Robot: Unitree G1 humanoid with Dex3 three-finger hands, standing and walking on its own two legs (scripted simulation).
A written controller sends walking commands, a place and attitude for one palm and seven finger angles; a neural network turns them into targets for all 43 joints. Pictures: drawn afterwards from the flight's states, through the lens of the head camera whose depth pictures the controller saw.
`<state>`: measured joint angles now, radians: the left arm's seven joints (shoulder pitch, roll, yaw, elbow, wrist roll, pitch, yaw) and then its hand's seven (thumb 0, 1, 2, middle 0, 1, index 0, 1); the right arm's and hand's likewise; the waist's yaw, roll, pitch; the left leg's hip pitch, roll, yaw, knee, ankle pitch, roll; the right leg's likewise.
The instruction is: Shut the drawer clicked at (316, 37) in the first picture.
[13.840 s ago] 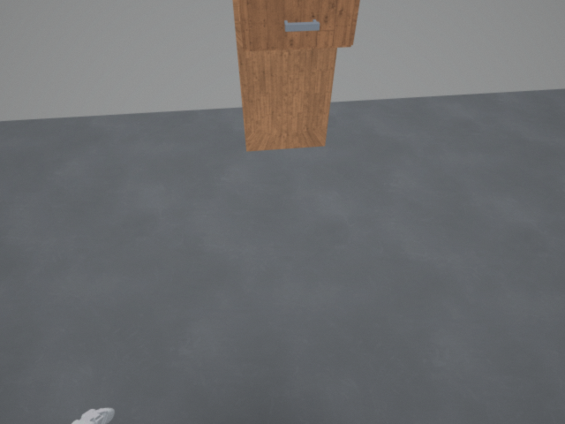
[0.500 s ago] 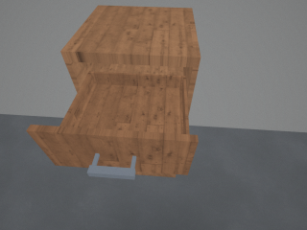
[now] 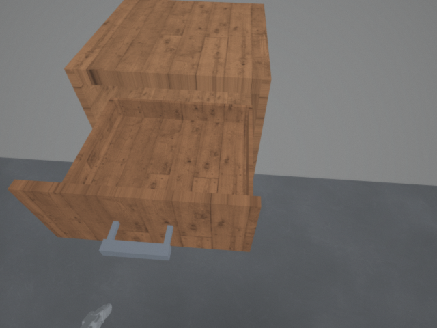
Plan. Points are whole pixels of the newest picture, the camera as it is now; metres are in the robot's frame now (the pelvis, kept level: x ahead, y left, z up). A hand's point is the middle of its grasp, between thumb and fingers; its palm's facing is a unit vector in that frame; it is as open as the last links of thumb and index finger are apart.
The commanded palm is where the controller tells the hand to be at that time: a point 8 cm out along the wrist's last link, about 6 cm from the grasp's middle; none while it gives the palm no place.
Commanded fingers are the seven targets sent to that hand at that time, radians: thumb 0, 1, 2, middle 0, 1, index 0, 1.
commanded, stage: raise the hand and make a fist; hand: left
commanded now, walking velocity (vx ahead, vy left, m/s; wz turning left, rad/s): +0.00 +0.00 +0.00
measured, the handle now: (139, 239) +0.26 +0.16 +0.03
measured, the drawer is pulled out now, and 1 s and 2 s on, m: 0.30 0.30 0.30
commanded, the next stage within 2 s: bring the fist close to the handle in 1.80 s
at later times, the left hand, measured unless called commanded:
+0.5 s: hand out of the picture +0.11 +0.16 +0.00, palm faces +0.00 -1.00 -0.03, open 5.1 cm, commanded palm +0.08 +0.22 +0.01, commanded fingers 0.00 0.90 0.90 -0.82 -0.97 -0.82 -0.97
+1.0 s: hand out of the picture +0.12 +0.15 +0.06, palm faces -0.01 -1.00 -0.03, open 3.1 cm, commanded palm +0.06 +0.20 +0.08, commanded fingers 0.00 0.90 0.90 -1.32 -1.51 -1.32 -1.51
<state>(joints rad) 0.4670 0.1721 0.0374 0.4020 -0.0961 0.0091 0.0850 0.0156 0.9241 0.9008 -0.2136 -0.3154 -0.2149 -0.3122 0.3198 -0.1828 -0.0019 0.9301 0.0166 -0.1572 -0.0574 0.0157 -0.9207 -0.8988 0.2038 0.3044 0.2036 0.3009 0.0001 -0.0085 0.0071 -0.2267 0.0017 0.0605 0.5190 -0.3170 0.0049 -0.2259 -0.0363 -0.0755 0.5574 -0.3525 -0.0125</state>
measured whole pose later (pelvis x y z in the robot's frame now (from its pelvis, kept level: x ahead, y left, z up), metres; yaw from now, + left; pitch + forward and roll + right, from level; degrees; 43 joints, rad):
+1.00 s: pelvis -0.03 +0.01 -0.04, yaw +1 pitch +7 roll -1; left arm 0.77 0.18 0.00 -0.48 -0.19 -0.26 -0.15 0.01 0.90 0.90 -1.13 -1.31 -1.13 -1.31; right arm 0.26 -0.22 -0.01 0.48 0.05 -0.26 -0.02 0.02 -0.90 -0.90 0.20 0.30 0.20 0.30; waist 0.01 0.04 -0.12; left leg -0.60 0.02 0.03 0.94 -0.47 0.02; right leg -0.55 -0.04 -0.10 0.90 -0.47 0.00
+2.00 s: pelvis -0.02 -0.02 -0.02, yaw +2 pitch +1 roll +0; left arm 0.79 0.21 0.10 -0.55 -0.27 -0.13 -0.25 0.01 0.90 0.90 -1.40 -1.60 -1.40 -1.60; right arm 0.23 -0.22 0.04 0.54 0.08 -0.38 -0.05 0.02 -0.90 -0.90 0.20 0.30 0.20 0.30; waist 0.05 0.07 -0.11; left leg -0.37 0.04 0.00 0.76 -0.40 -0.02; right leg -0.33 0.00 -0.12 0.73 -0.43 -0.04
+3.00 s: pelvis -0.03 -0.01 -0.05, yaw +1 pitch +11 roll -1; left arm 0.51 0.15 -0.03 -0.23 -0.16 -0.31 -0.10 0.01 0.90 0.90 -1.40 -1.60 -1.40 -1.60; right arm 0.25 -0.23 0.01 0.48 0.02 -0.17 -0.02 0.02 -0.90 -0.90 0.20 0.30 0.20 0.30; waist -0.02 0.04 -0.11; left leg -0.69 0.03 0.02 0.98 -0.49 0.00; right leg -0.65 -0.03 -0.10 0.97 -0.51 -0.03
